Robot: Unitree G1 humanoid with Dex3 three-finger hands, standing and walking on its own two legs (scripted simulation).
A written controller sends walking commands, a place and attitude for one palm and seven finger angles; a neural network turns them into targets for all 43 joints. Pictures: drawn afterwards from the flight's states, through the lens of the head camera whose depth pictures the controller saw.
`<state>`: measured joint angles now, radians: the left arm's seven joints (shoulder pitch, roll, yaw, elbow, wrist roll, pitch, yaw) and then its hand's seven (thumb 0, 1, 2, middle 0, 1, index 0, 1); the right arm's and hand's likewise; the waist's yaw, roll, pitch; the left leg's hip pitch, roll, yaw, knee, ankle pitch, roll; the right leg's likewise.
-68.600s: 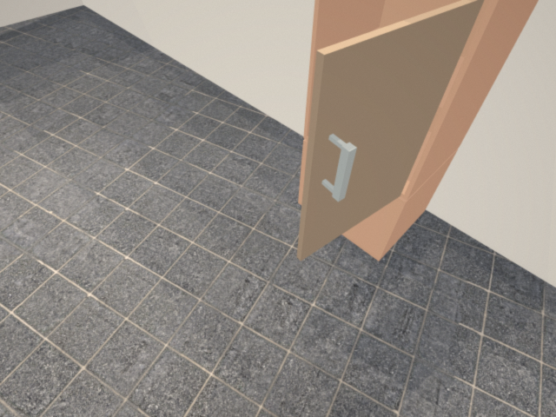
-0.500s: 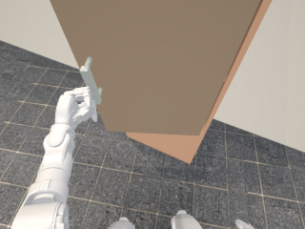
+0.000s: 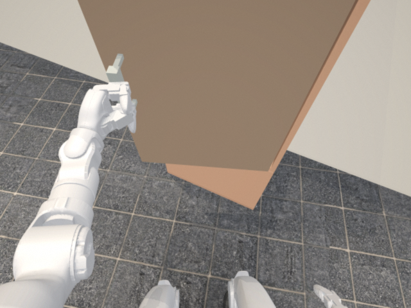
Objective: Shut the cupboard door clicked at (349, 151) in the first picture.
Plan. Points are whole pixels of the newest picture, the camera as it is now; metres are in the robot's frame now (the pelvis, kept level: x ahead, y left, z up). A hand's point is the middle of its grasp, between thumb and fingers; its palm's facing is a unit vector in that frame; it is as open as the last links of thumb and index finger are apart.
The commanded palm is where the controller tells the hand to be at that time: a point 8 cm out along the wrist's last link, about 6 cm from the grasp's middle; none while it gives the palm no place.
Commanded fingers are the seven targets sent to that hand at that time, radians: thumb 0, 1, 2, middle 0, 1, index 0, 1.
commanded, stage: push the door shut along its arc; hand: left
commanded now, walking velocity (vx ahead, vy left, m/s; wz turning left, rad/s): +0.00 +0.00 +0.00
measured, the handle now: (125, 90) +0.54 +0.15 +0.08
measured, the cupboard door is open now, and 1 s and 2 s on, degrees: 20 2 0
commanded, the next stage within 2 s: pull the fist back off the door in 1.42 s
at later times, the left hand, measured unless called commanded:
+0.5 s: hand (140, 93) +0.52 +0.12 +0.09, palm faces -0.30 -0.95 -0.02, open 3.2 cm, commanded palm +0.53 +0.16 +0.08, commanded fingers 0.00 0.90 0.90 -1.30 -1.50 -1.30 -1.50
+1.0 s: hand (164, 74) +0.58 +0.07 +0.08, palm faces -0.40 -0.92 -0.01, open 3.1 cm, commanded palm +0.59 +0.12 +0.08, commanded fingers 0.00 0.90 0.90 -1.30 -1.50 -1.30 -1.50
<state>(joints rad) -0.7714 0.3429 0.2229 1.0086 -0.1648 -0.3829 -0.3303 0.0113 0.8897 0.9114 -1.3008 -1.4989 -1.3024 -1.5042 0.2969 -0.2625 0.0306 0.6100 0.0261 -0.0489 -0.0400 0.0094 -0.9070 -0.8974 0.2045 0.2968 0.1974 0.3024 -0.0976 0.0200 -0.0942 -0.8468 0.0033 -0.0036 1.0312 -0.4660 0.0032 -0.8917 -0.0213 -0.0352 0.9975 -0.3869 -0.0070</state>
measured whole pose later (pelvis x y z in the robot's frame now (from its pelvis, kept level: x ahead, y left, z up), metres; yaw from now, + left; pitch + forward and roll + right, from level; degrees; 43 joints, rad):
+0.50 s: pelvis +0.00 +0.01 -0.02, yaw +0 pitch +22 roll -2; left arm -1.08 0.48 0.22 1.21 -0.14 -0.31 -0.40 0.02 0.90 0.90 -1.30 -1.50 -1.33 -1.50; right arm 0.37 -0.29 0.03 0.66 0.01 -0.07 -0.03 0.01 -0.91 -0.90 0.20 0.30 0.20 0.30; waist -0.18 0.03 -0.09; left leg -1.03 0.01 -0.03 1.12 -0.48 0.01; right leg -1.05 -0.02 -0.06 1.05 -0.39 0.00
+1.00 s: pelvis +0.01 +0.01 -0.03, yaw -2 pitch +27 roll -3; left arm -1.25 0.55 0.26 1.28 -0.06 -0.24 -0.44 0.02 0.91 0.90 -1.30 -1.50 -1.30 -1.50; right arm 0.39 -0.27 0.05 0.64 -0.02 -0.07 -0.02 0.01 -0.91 -0.90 0.21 0.30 0.20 0.30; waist -0.26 0.05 -0.09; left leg -1.10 0.03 -0.01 1.17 -0.53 0.01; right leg -1.13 0.01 -0.04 1.08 -0.42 0.00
